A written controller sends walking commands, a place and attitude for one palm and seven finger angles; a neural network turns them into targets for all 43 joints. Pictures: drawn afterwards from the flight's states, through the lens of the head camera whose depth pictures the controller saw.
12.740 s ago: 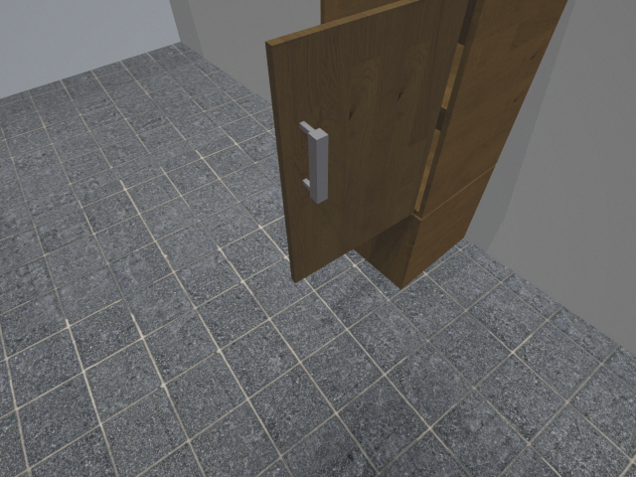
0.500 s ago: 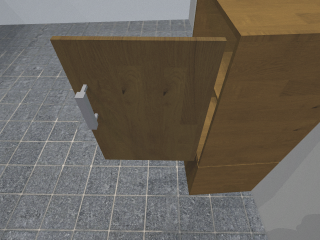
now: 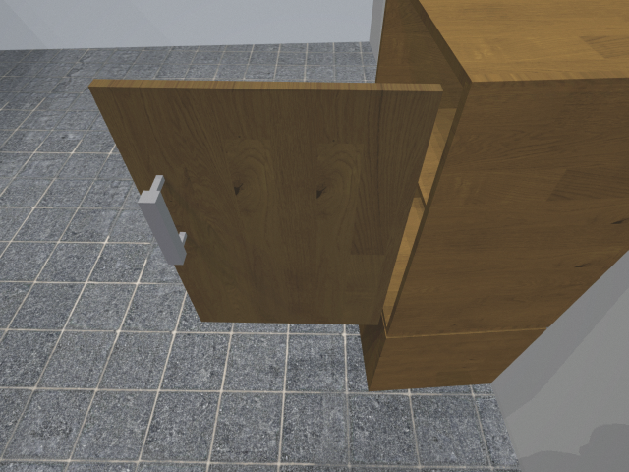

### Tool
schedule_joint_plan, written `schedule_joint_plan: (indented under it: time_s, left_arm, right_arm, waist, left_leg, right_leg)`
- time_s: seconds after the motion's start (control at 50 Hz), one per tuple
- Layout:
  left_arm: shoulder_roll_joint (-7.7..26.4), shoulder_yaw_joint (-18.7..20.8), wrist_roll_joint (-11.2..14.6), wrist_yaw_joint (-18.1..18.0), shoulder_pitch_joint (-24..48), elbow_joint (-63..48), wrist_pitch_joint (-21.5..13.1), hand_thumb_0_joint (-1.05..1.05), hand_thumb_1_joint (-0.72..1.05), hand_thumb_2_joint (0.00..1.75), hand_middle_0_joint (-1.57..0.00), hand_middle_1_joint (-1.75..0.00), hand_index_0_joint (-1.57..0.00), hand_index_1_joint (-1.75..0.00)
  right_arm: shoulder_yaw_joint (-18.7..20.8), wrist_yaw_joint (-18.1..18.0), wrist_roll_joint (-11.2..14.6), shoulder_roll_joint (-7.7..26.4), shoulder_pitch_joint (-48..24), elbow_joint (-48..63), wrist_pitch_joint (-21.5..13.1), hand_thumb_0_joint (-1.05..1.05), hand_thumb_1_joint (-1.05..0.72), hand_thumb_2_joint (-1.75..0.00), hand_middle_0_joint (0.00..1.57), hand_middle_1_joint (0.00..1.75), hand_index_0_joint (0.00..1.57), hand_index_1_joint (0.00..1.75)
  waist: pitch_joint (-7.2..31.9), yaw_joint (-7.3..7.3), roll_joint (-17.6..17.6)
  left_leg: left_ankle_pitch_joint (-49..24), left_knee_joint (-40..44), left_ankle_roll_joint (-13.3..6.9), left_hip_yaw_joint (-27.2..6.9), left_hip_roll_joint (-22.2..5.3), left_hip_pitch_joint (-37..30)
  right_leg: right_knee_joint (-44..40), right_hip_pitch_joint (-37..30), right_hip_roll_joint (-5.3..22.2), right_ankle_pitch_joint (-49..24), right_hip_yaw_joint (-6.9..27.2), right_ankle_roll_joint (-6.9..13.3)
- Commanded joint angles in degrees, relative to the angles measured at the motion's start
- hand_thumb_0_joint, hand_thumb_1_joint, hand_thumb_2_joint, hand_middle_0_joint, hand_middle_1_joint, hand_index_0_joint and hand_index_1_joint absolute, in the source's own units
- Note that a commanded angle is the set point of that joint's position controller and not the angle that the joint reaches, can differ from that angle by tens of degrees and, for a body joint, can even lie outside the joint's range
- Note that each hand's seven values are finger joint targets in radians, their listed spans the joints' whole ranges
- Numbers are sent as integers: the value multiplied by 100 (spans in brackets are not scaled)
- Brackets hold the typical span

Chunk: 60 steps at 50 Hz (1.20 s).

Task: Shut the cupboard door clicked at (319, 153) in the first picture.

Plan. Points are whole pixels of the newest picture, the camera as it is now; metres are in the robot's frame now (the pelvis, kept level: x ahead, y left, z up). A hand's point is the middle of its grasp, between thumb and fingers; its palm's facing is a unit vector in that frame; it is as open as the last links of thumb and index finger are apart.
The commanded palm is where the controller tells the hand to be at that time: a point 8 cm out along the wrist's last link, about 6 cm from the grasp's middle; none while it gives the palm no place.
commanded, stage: raise the hand and make a fist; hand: left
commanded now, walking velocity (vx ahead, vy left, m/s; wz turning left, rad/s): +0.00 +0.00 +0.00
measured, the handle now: (168, 221) +0.45 +0.26 +0.04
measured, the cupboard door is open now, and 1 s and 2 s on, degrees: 85 85 85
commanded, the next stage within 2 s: none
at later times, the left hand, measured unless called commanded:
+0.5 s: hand out of the picture +0.13 +0.15 -0.05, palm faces +0.03 -1.00 +0.01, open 6.3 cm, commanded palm +0.10 +0.21 -0.04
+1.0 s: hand (161, 445) +0.15 +0.19 -0.01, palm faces +0.07 -1.00 -0.05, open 3.9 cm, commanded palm +0.12 +0.23 -0.01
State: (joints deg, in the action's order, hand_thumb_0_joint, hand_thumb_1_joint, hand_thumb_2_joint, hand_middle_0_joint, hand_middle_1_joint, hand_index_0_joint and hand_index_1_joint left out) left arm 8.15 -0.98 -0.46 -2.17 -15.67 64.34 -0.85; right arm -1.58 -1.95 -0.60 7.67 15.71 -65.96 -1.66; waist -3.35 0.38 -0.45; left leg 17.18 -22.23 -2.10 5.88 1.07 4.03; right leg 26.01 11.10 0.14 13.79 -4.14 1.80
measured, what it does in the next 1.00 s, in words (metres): lowers itself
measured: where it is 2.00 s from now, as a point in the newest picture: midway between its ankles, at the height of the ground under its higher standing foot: outside the picture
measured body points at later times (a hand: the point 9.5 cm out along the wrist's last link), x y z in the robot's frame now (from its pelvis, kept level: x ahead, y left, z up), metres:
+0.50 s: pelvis -0.06 -0.03 -0.08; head -0.01 -0.02 +0.37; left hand +0.12 +0.20 -0.05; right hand +0.18 -0.28 -0.11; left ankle -0.05 +0.09 -0.74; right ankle +0.00 -0.10 -0.74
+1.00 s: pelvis -0.05 -0.01 -0.07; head +0.01 +0.00 +0.38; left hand +0.14 +0.24 +0.00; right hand +0.10 -0.23 -0.16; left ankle -0.05 +0.09 -0.74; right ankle +0.00 -0.10 -0.74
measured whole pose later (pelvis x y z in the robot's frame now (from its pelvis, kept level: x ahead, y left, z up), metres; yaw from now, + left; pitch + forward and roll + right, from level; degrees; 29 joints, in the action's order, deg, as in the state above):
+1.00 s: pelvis -0.05 -0.01 -0.07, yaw +3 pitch +12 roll -1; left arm 13.1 8.7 16.2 13.1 -25.3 -5.7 -20.4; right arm -1.2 -2.7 1.1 13.3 18.6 -30.4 -12.4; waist 5.8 -0.5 -1.9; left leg 29.7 -60.5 -2.0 1.1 0.2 43.0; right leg 57.3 45.8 0.7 23.6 -6.4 2.5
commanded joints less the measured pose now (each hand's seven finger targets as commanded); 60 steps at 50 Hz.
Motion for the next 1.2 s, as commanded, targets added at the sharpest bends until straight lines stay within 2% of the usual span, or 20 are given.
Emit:
schedule_joint_plan:
  time_s: [0.0,0.06,0.08,0.1,0.12,0.14,0.16,0.2,0.26,0.3,0.34,0.4,0.48,0.54,0.58,0.64,0.74,0.84,0.96,1.18]
  left_arm:
    - [515,73,15,-28,-410,-132,-105,0,90,90,-20,-30,-20,-30]
    - [501,72,16,-21,-400,-132,-94,0,90,90,-20,-30,-20,-30]
    - [733,131,-72,-250,-874,113,-207,0,90,90,-20,-30,-20,-30]
    - [3743,2113,667,-342,4275,-9111,-1795,0,90,90,-20,-30,-20,-30]
    - [1029,31,705,-481,397,-7459,-1330,0,90,90,-22,-32,-22,-32]
    - [-168,-294,1008,-530,-784,-7348,-570,0,90,90,-24,-34,-24,-34]
    - [-259,-506,892,-513,-639,-6710,-461,0,90,90,-25,-36,-25,-36]
    - [163,145,858,-325,-235,-6449,-953,0,90,90,-29,-40,-29,-40]
    - [-224,472,1182,578,-2190,-5235,-2141,0,90,90,-35,-46,-35,-46]
    - [77,947,1485,1365,-2318,-5268,-3161,0,90,90,-38,-50,-38,-50]
    - [691,1472,1519,1958,-2294,-5142,-3687,0,90,90,-42,-54,-42,-54]
    - [969,1456,1605,2017,-1470,-6247,-3269,0,90,90,-47,-60,-47,-60]
    - [1004,1283,1664,1519,-224,-8085,-3332,0,90,90,-55,-68,-55,-68]
    - [993,882,1603,1433,530,-8767,-3660,0,90,90,-60,-74,-60,-74]
    - [884,585,1576,1619,290,-8431,-3568,0,90,90,-64,-78,-64,-78]
    - [1138,698,1561,1897,-55,-7957,-2953,0,90,90,-69,-84,-69,-84]
    - [1362,1470,1756,1759,-642,-7750,-1822,0,90,90,-79,-94,-79,-94]
    - [1174,1540,1805,1398,-789,-8202,-2083,0,90,90,-88,-104,-88,-104]
    - [1031,1130,1724,1612,-801,-8198,-2452,0,90,90,-99,-116,-99,-116]
    - [1036,1189,1675,1419,-878,-8594,-2197,0,90,90,-119,-138,-119,-138]
  right_arm:
    - [91,-35,-7,497,561,69,-61,0,-90,-90,20,30,20,30]
    - [85,-36,-12,513,534,69,-53,0,-90,-90,20,30,20,30]
    - [193,2,77,752,-13,461,-98,0,-90,-90,20,30,20,30]
    - [418,-627,124,2126,643,2140,-1233,0,-90,-90,20,30,20,30]
    - [66,-611,405,1296,87,2113,-1665,0,-90,-90,20,30,20,30]
    - [178,-436,221,1079,-205,2265,-1856,0,-90,-90,20,30,20,30]
    - [270,-277,269,1144,-39,2103,-2004,0,-90,-90,20,30,20,30]
    - [526,-78,101,1409,-64,2567,-2039,0,-90,-90,20,30,20,30]
    - [637,134,54,1256,-342,3228,-2000,0,-90,-90,20,30,20,30]
    - [705,237,39,1260,-535,3545,-1907,0,-90,-90,20,30,20,30]
    - [776,319,82,1331,-695,3950,-1734,0,-90,-90,20,30,20,30]
    - [697,264,198,1350,-1033,4680,-1511,0,-90,-90,20,30,20,30]
    - [610,111,182,1229,-736,4907,-1491,0,-90,-90,20,30,20,30]
    - [517,0,144,1281,-549,4750,-1560,0,-90,-90,20,30,20,30]
    - [471,-74,182,1341,-519,4650,-1609,0,-90,-90,20,30,20,30]
    - [390,-150,259,1413,-468,4616,-1593,0,-90,-90,20,30,20,30]
    - [350,-201,312,1237,-586,4768,-1393,0,-90,-90,20,30,20,30]
    - [318,-160,197,1140,-598,4734,-1447,0,-90,-90,20,30,20,30]
    - [381,-132,176,1336,-303,4686,-1528,0,-90,-90,20,30,20,30]
    - [377,-130,185,1342,-145,4761,-1335,0,-90,-90,20,30,20,30]
  waist:
    - [57,-34,94]
    - [-50,-27,51]
    - [216,172,402]
    - [2531,-805,-410]
    - [2946,-402,-2401]
    - [2344,-165,-1934]
    - [1056,-335,-735]
    - [129,-436,280]
    - [620,101,1996]
    - [899,273,1942]
    - [1107,399,904]
    - [1622,455,76]
    - [2170,48,-183]
    - [2102,-418,94]
    - [1824,-484,-72]
    - [1874,-343,-352]
    - [2082,94,126]
    - [2156,169,108]
    - [2025,-19,38]
    - [2001,19,-295]
  left_leg:
    - [-1474,409,-17,-666,-739,339]
    - [-1408,446,-14,-661,-748,364]
    - [-2655,-866,127,-423,-894,686]
    - [-3905,-1144,162,-477,-691,-1073]
    - [-4011,-827,143,-850,-503,-1241]
    - [-4582,-335,352,-821,-577,-549]
    - [-3937,-479,348,-876,-561,225]
    - [-2364,-1118,365,-1062,-303,1569]
    - [-894,-1955,321,-722,71,2960]
    - [-101,-2551,376,-568,205,3853]
    - [221,-3019,330,-445,263,4316]
    - [621,-3198,158,-287,319,4564]
    - [871,-3573,34,-502,129,4483]
    - [984,-3836,-28,-685,-3,4511]
    - [1169,-3866,-32,-718,-26,4606]
    - [1127,-3671,-43,-758,-27,4546]
    - [766,-3261,18,-746,13,4492]
    - [158,-2988,67,-824,-16,4187]
    - [53,-2789,69,-870,-31,3825]
    - [-964,-2442,259,-959,-107,3042]
  right_leg:
    - [-302,-352,718,-1692,731,169]
    - [-337,-289,706,-1582,719,165]
    - [43,-402,943,-4338,806,-63]
    - [1083,-308,286,-3012,567,-120]
    - [1551,470,-64,-758,240,-46]
    - [1328,652,-56,46,-29,-18]
    - [1152,1112,6,-64,-16,-75]
    - [757,1517,106,-613,-127,-34]
    - [1385,1621,210,-526,100,-78]
    - [1794,1733,342,-119,585,-106]
    - [2079,1798,464,244,976,27]
    - [2115,2023,386,1548,1176,59]
    - [2119,2509,278,2277,1266,-29]
    - [2161,2899,180,2336,1194,-72]
    - [2099,3068,157,2494,1149,-58]
    - [2104,2889,132,2367,981,-43]
    - [1834,1981,174,2165,928,-99]
    - [2102,1771,129,1091,596,-67]
    - [2249,2096,75,745,297,-37]
    - [2336,1968,-57,-273,-63,4]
